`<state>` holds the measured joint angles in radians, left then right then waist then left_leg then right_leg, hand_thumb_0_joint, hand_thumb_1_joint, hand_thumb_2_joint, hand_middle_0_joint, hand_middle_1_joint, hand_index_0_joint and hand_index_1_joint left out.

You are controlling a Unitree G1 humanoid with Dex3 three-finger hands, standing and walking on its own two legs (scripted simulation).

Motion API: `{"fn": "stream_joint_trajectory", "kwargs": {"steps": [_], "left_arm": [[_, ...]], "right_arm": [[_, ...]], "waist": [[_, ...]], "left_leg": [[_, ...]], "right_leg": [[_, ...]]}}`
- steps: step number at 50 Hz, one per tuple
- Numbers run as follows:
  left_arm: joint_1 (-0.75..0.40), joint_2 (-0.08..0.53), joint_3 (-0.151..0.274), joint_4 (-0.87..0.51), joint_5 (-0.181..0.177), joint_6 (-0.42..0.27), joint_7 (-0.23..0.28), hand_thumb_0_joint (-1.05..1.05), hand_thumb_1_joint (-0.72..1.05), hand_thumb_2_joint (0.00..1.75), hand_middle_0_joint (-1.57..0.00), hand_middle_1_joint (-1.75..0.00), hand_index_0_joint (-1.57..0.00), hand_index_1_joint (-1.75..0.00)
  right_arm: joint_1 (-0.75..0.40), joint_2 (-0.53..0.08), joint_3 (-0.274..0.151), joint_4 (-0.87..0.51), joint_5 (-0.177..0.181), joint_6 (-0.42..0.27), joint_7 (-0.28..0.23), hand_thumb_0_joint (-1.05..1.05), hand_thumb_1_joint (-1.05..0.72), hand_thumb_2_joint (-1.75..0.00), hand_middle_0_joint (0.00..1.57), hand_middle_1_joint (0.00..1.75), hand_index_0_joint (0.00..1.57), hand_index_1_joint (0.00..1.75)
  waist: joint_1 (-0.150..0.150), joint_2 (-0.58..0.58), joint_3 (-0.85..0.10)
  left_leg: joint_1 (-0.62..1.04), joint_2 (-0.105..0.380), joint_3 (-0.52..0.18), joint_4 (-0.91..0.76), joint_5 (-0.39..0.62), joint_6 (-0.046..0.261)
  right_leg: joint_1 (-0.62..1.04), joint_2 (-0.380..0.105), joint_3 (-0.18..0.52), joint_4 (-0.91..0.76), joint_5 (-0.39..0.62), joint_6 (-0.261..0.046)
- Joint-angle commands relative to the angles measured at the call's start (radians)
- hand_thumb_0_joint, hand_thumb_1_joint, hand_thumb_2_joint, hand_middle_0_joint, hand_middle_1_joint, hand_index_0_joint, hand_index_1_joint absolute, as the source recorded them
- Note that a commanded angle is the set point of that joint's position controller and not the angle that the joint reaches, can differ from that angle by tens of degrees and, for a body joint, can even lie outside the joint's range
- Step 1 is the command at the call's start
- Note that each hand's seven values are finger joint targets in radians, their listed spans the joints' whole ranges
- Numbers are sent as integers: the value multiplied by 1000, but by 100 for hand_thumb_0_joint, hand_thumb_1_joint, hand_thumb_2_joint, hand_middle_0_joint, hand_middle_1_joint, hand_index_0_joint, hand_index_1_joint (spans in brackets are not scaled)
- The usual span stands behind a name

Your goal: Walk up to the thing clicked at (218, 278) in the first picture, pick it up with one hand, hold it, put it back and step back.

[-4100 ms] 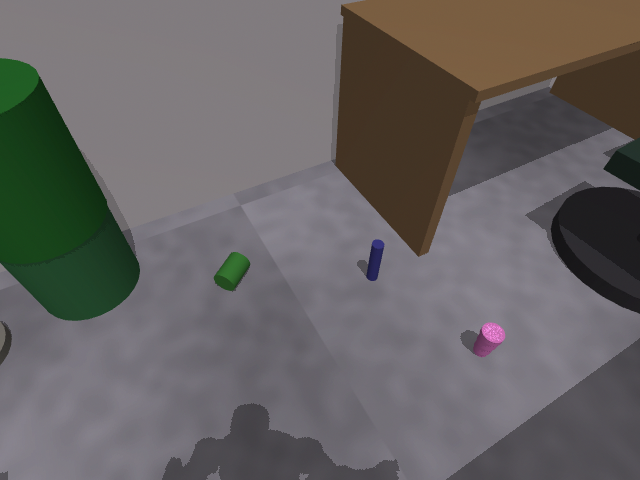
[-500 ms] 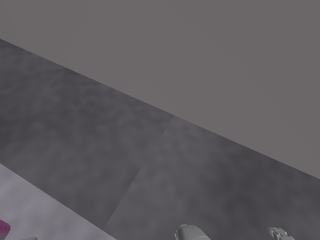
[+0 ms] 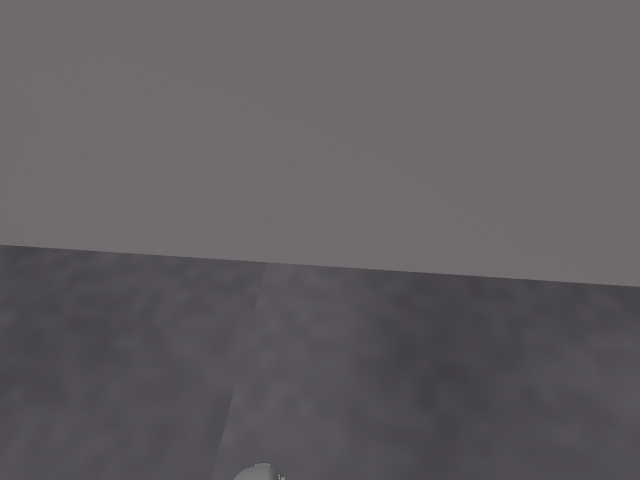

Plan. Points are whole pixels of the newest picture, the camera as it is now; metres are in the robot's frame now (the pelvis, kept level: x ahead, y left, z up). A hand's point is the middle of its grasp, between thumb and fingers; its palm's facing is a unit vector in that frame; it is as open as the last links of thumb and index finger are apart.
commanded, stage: walk up
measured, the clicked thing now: out of the picture -0.83 +0.32 -0.71
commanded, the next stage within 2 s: none
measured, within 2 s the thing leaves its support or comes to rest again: neither
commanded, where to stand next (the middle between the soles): +0.10 +0.04 m, yaw -19 degrees
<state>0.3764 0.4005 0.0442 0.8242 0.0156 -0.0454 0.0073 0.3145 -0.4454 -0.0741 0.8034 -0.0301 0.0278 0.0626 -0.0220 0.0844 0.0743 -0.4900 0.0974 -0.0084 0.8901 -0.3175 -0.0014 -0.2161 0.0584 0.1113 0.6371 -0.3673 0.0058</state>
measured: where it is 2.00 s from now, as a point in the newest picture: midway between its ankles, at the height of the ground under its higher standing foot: outside the picture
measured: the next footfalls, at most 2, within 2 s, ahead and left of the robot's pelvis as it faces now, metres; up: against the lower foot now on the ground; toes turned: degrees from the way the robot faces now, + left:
left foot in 0.06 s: +0.12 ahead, +0.16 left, +0.00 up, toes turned -13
right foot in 0.38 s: +0.06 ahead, -0.10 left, +0.00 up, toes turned -14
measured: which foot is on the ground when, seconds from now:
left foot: up 0.00-0.04, down 0.06-1.00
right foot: down 0.00-0.10, up 0.12-0.36, down 0.38-1.00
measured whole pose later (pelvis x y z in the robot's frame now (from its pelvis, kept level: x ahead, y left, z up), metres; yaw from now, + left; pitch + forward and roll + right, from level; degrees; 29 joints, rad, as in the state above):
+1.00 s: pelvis +0.03 +0.04 +0.00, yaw -20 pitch -2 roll +1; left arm 0.13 0.38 0.01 1.00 0.01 -0.02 0.00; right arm 0.14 -0.39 -0.01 1.01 0.00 -0.01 0.02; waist -0.03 0.00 0.08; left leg -0.28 0.08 0.10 0.65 -0.33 -0.02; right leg -0.33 0.05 0.11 0.66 -0.29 0.00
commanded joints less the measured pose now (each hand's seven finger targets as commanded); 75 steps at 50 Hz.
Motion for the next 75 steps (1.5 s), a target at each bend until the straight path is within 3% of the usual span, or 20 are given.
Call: {"fn": "stream_joint_trajectory", "kwargs": {"steps": [1, 3, 4, 5, 6, 10, 17, 19, 20, 21, 22, 25, 30, 32, 33, 36, 38, 44, 53, 75], "left_arm": [[-74, 285, 80, -110, -7, -20, 28, 0, 90, 90, -20, -30, -20, -30], [-70, 226, 57, -119, -16, -7, 37, 0, 90, 90, -20, -30, -20, -30], [-28, 166, 39, -133, -25, -6, 41, 0, 90, 90, -20, -30, -20, -30], [-8, 198, 43, -119, -25, -1, 54, 0, 90, 90, -20, -30, -20, -30], [-9, 259, 52, -86, -15, 1, 61, 0, 90, 90, -20, -30, -20, -30], [13, 231, 61, -34, -21, -4, 25, 0, 90, 90, -20, -30, -20, -30], [18, 187, 77, -10, 3, -1, 11, 0, 90, 90, -20, -30, -20, -30], [18, 232, 100, -16, 18, -8, 19, 0, 90, 90, -20, -30, -20, -30], [-10, 306, 113, -39, 27, -17, 25, 0, 90, 90, -20, -30, -20, -30], [-61, 350, 108, -58, 22, -16, 30, 0, 90, 90, -20, -30, -20, -30], [-85, 321, 100, -62, 11, -17, 29, 0, 90, 90, -20, -30, -20, -30], [-129, 267, 77, -58, 9, -21, 35, 0, 90, 90, -20, -30, -20, -30], [-190, 225, 53, -49, -7, -1, 27, 0, 90, 90, -20, -30, -20, -30], [-174, 180, 38, -35, -20, 6, 30, 0, 90, 90, -20, -30, -20, -30], [-162, 216, 49, -5, -10, 7, 34, 0, 90, 90, -20, -30, -20, -30], [-137, 209, 50, 39, -8, -9, 16, 0, 90, 90, -20, -30, -20, -30], [-168, 249, 54, 41, -6, -21, 13, 0, 90, 90, -20, -30, -20, -30], [-239, 202, 25, 94, -7, -2, 8, 0, 90, 90, -20, -30, -20, -30], [-312, 201, 17, 143, -5, 3, 5, 0, 90, 90, -20, -30, -20, -30], [-305, 186, 7, 189, -5, 14, 11, 0, 90, 90, -20, -30, -20, -30]], "right_arm": [[-24, -161, -61, -83, 8, -50, -29, 0, -90, -90, 20, 30, 20, 30], [61, -181, -73, -67, -6, -61, -42, 0, -90, -90, 20, 30, 20, 30], [85, -253, -92, -77, -22, -66, -48, 0, -90, -90, 20, 30, 20, 30], [53, -310, -104, -90, 11, -64, -45, 0, -90, -90, 20, 30, 20, 30], [15, -304, -108, -88, 17, -61, -42, 0, -90, -90, 20, 30, 20, 30], [-78, -239, -72, -95, 8, -57, -52, 0, -90, -90, 20, 30, 20, 30], [-113, -214, -49, -119, 11, -34, -45, 0, -90, -90, 20, 30, 20, 30], [-83, -150, -24, -112, 17, -26, -47, 0, -90, -90, 20, 30, 20, 30], [-81, -86, -7, -124, 25, -24, -46, 0, -90, -90, 20, 30, 20, 30], [-179, -144, -25, -128, 25, -16, -68, 0, -90, -90, 20, 30, 20, 30], [-155, -169, -33, -106, 25, -15, -71, 0, -90, -90, 20, 30, 20, 30], [-77, -155, -24, -36, 36, -34, -70, 0, -90, -90, 20, 30, 20, 30], [-15, -147, -18, 30, 21, -69, -73, 0, -90, -90, 20, 30, 20, 30], [-85, -274, -38, 21, 17, -79, -72, 0, -90, -90, 20, 30, 20, 30], [-155, -271, -42, 12, 21, -80, -66, 0, -90, -90, 20, 30, 20, 30], [-203, -212, -9, 25, 17, -75, -64, 0, -90, -90, 20, 30, 20, 30], [-177, -151, 12, 44, 28, -69, -62, 0, -90, -90, 20, 30, 20, 30], [-209, -180, 9, 110, 30, -69, -60, 0, -90, -90, 20, 30, 20, 30], [-246, -153, 17, 177, 28, -55, -53, 0, -90, -90, 20, 30, 20, 30], [-313, -155, -4, 213, 29, -42, -55, 0, -90, -90, 20, 30, 20, 30]], "waist": [[-12, -229, -11], [-61, -127, -65], [-67, 94, -110], [-51, 205, -120], [-28, 111, -90], [3, 129, -19], [31, 65, -100], [51, -36, -95], [39, -288, -52], [61, -248, -19], [37, -192, -14], [0, -234, -91], [-35, -202, -143], [-14, 64, -130], [14, 72, -97], [49, 16, -78], [23, -57, -102], [19, -69, -106], [-2, -144, -83], [5, -91, -120]], "left_leg": [[185, -61, 39, -157, 18, 28], [349, -55, -8, -310, 60, 58], [417, 141, -276, -433, 75, 108], [370, 371, -547, -556, 57, 223], [301, 380, -575, -579, -48, 273], [189, 196, -182, -509, -37, 196], [113, 214, -54, -318, 100, 177], [-32, 164, -5, -144, -22, 99], [-185, 29, 88, 69, -157, 23], [-102, -2, -2, 148, -298, 21], [-63, 13, -33, 167, -292, 22], [-1, -6, 3, 81, -161, 31], [282, -31, 13, -308, 45, 42], [249, 261, -367, -439, 85, 195], [188, 317, -385, -440, 114, 249], [84, 139, -128, -329, 133, 108], [60, 19, -11, -230, 55, 24], [199, 99, -76, -398, -33, 83], [276, 30, 15, -406, -90, 49], [403, 70, 50, -481, 48, 58]], "right_leg": [[-198, -188, 202, -57, 436, -181], [-268, -115, 131, 131, 404, -111], [-352, 0, 53, 354, 245, -51], [-397, 48, -26, 507, -211, -23], [-380, 4, 19, 594, -212, -29], [-324, -66, -48, 451, -96, -31], [-50, -15, -172, 54, 49, -30], [67, -60, -12, -65, -17, -76], [59, -293, 417, -220, 5, -162], [-126, -399, 536, -234, 129, -295], [-142, -373, 472, -185, 212, -296], [-76, -271, 304, -84, 446, -223], [-185, -169, 144, 75, 421, -145], [-261, -11, -22, 239, 91, -37], [-207, -35, -39, 258, -113, -30], [-36, -66, 11, 26, 156, -64], [-18, -184, 241, -72, 218, -133], [-82, -85, 80, -53, 191, -78], [-131, -126, 187, -219, 95, -87], [-74, -98, 116, -187, 384, -56]]}}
